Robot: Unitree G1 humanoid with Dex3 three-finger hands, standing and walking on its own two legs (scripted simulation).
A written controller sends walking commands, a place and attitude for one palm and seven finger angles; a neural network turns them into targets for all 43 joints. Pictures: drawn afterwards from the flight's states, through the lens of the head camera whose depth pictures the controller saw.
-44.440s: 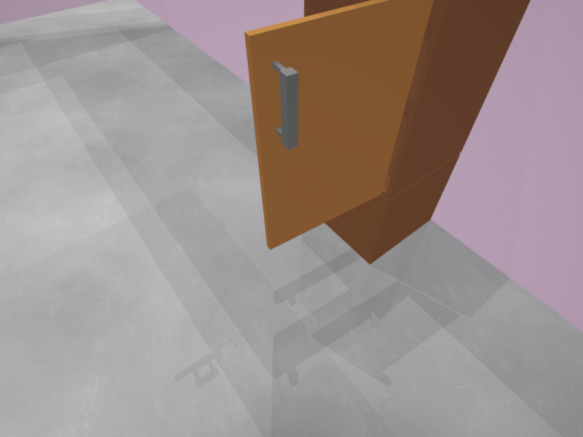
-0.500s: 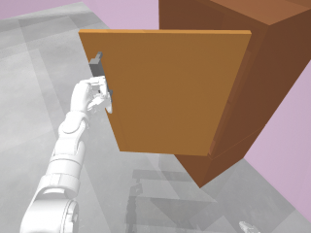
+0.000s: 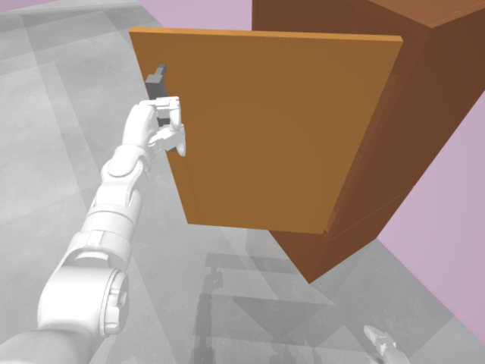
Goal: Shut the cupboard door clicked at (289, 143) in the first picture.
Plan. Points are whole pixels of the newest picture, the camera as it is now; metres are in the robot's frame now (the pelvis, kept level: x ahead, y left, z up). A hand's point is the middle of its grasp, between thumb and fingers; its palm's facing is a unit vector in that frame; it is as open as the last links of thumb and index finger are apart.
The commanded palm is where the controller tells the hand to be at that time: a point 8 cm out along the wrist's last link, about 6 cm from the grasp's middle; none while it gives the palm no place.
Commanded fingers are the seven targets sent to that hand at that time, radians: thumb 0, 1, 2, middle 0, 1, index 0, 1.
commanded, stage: push the door shut along its arc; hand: left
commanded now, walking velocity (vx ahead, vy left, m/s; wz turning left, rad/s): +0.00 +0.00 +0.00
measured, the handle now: (167, 109) +0.52 +0.14 +0.13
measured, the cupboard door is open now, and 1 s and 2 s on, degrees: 53 39 23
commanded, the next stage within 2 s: pull the fist back off the door in 1.60 s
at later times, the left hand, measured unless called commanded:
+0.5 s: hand (201, 109) +0.51 +0.08 +0.15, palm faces -0.26 -0.96 +0.00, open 3.1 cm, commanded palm +0.50 +0.14 +0.14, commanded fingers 0.00 0.90 0.90 -1.30 -1.50 -1.30 -1.50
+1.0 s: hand (223, 92) +0.56 +0.04 +0.14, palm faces -0.39 -0.92 +0.01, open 3.1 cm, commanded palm +0.58 +0.10 +0.14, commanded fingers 0.00 0.90 0.90 -1.30 -1.50 -1.30 -1.50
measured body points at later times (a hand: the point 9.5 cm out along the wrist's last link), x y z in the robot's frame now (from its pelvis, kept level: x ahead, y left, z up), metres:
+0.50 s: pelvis +0.00 +0.00 -0.01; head +0.08 -0.01 +0.43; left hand +0.52 +0.13 +0.15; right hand +0.01 -0.27 -0.13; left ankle +0.00 +0.13 -0.72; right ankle +0.04 -0.12 -0.72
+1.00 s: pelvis +0.00 +0.01 -0.02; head +0.14 -0.01 +0.41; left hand +0.58 +0.09 +0.15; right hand -0.03 -0.27 -0.13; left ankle +0.00 +0.13 -0.72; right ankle +0.04 -0.12 -0.72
